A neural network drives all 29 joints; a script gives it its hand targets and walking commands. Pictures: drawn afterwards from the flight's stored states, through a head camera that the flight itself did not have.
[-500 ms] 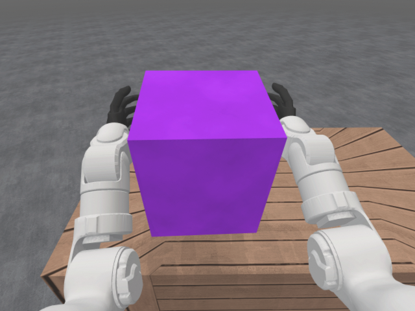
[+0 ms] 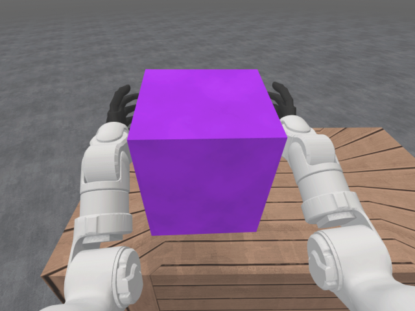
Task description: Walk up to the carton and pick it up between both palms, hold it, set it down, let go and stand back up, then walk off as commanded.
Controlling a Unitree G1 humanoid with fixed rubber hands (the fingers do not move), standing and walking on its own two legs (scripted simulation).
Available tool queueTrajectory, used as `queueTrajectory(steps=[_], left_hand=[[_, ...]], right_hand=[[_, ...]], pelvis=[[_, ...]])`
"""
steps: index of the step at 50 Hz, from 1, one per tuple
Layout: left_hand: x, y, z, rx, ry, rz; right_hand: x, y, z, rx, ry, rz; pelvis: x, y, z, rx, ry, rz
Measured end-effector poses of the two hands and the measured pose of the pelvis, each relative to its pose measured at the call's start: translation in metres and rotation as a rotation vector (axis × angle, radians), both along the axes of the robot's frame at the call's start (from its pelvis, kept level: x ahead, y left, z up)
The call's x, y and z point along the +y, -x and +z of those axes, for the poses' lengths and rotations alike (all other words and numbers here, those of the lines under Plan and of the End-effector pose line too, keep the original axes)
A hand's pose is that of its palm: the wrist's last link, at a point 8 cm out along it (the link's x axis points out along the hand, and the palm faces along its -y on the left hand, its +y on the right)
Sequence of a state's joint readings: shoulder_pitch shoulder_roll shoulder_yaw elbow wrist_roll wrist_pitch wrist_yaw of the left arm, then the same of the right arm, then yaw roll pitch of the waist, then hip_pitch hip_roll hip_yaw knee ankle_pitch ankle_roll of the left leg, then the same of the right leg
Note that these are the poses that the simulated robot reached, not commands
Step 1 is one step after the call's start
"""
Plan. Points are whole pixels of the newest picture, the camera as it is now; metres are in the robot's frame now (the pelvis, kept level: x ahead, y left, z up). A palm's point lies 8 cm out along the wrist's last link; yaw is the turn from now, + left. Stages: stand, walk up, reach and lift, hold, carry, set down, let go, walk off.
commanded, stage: hold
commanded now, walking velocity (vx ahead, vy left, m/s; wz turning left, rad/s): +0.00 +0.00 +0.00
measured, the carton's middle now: (203, 154) +0.37 +0.01 +0.18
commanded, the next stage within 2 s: set down in 0.62 s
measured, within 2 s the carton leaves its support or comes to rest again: neither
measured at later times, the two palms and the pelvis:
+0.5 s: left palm (119, 128) +0.37 +0.16 +0.24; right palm (283, 123) +0.38 -0.14 +0.24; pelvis +0.00 +0.00 +0.00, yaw +0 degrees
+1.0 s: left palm (119, 127) +0.38 +0.16 +0.24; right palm (278, 123) +0.40 -0.14 +0.23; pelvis +0.00 +0.00 +0.00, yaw +0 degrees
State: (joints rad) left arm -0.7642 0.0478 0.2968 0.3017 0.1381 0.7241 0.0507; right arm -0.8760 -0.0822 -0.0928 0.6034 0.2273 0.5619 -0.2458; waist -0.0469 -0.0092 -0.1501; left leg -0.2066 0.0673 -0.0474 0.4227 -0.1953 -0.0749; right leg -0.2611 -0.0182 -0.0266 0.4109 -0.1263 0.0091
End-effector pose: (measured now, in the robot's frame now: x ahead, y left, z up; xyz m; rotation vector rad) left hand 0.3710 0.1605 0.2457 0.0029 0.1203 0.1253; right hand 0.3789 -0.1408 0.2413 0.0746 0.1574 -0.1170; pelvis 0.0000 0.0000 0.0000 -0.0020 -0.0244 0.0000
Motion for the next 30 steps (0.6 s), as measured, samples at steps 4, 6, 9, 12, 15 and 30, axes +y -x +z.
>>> queueTrajectory(steps=[4, 6, 9, 12, 15, 30], left_hand=[[0.0, 0.0001, 0.0, 0.001, 0.0, 0.0], [0.0, 0.0001, 0.0, 0.0, 0.0, 0.0], [0.0001, 0.0001, -0.0002, 0.002, 0.0, 0.0], [0.0001, -0.0001, -0.0008, 0.004, 0.0, 0.0], [0.0002, -0.0002, -0.0008, 0.004, 0.0, 0.0], [0.0003, -0.0005, -0.0019, 0.009, -0.002, 0.002]], right_hand=[[0.0, 0.0001, 0.0, 0.0, 0.0, 0.0], [0.0001, 0.0001, 0.0, 0.0, 0.0, 0.0], [0.0001, 0.0, -0.0004, 0.002, 0.0, 0.001], [0.0001, -0.0003, -0.0012, 0.004, 0.0, 0.001], [0.0002, -0.0004, -0.001, 0.004, 0.0, 0.001], [0.0004, -0.0011, -0.003, 0.01, -0.001, 0.004]], pelvis=[[0.0, 0.0001, 0.0, 0.0, 0.0, 0.0], [0.0, 0.0001, 0.0, 0.0, 0.0, 0.0], [0.0, 0.0, 0.0, 0.0, 0.0, 0.0], [0.0, 0.0001, 0.0, 0.0, 0.0, 0.0], [0.0, 0.0, 0.0, 0.0, 0.0, 0.0], [0.0, -0.0001, 0.0, 0.0, 0.0, 0.001]])
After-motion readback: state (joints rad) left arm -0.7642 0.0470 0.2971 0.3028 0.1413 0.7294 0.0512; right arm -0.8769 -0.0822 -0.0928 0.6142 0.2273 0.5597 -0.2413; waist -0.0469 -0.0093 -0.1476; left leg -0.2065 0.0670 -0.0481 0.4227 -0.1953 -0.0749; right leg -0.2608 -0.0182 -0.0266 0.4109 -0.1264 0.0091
